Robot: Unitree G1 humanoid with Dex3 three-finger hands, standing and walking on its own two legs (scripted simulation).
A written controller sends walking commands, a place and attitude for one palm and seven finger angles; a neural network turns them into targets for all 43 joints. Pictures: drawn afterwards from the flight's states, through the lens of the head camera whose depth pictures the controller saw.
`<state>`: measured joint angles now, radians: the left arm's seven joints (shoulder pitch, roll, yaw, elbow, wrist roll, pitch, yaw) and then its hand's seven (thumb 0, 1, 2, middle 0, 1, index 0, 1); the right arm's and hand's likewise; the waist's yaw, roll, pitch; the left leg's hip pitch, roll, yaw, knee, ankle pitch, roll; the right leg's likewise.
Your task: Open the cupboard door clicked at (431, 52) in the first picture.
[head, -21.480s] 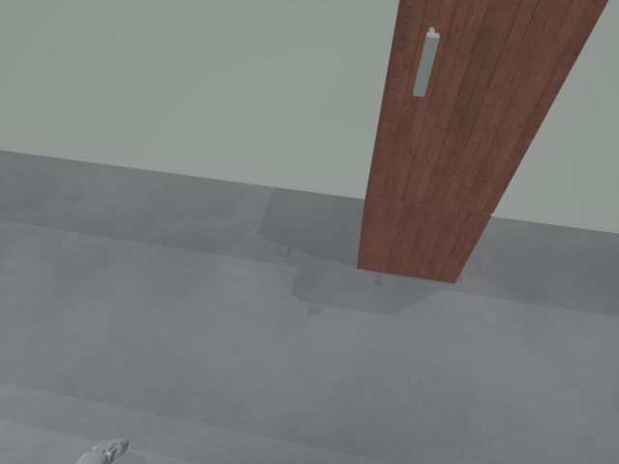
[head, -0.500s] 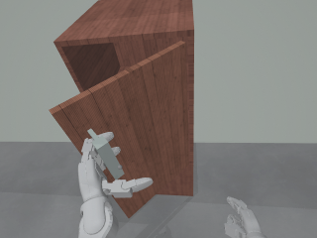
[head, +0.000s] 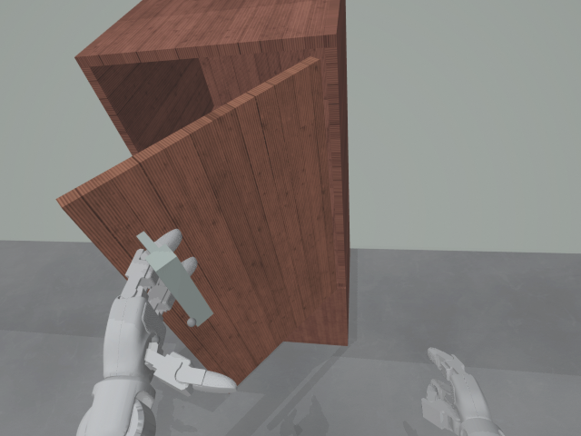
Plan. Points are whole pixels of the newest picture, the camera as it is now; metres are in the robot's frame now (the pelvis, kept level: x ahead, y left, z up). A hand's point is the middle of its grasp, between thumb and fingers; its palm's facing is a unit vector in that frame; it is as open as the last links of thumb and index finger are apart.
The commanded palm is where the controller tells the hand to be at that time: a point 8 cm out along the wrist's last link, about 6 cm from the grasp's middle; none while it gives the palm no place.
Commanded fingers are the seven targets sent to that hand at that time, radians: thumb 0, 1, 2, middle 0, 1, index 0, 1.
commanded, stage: slide the hand sideways off the handle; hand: left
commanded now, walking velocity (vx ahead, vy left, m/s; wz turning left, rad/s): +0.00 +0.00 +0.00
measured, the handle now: (173, 278) +0.27 +0.16 +0.12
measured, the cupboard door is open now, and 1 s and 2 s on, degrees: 51 63 63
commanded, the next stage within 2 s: relax the arm and regain balance in 0.32 s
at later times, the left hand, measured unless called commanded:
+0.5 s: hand (202, 344) +0.19 +0.10 +0.12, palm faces +0.17 -0.91 -0.38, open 16.3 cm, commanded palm none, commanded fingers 0.00 -0.50 0.30 -0.15 -0.30 -0.15 -0.30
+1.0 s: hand out of the picture -0.09 -0.03 -0.15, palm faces +0.24 -0.95 -0.20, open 16.2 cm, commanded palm none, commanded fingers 0.00 -0.50 0.30 -0.15 -0.30 -0.15 -0.30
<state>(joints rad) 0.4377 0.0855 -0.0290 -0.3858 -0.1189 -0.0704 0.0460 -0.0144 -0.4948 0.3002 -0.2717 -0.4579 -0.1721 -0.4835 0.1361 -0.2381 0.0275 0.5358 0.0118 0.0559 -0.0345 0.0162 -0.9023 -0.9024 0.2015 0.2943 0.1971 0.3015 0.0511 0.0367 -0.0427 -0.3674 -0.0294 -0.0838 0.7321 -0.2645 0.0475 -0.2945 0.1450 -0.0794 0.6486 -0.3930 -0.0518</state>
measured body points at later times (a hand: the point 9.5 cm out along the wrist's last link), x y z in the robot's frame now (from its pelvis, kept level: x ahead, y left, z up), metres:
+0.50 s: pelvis -0.07 -0.12 +0.00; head -0.04 -0.26 +0.42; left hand +0.18 +0.15 +0.15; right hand +0.11 -0.38 -0.14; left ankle -0.04 +0.22 -0.59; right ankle -0.05 +0.04 -0.70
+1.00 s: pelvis -0.20 -0.20 -0.02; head -0.16 -0.23 +0.43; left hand -0.11 +0.02 -0.14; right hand -0.18 -0.43 -0.18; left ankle -0.29 -0.13 -0.72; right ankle -0.14 -0.29 -0.64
